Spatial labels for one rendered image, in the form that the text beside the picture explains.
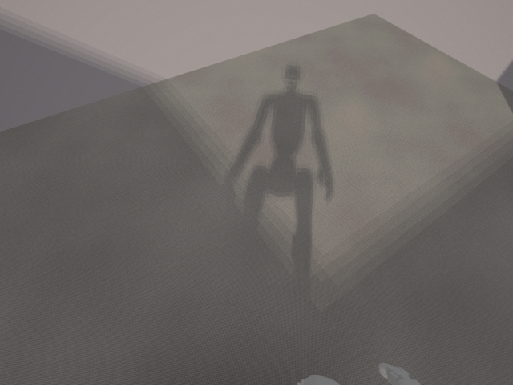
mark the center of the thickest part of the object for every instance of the right robot hand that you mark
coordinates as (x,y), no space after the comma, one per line
(396,376)

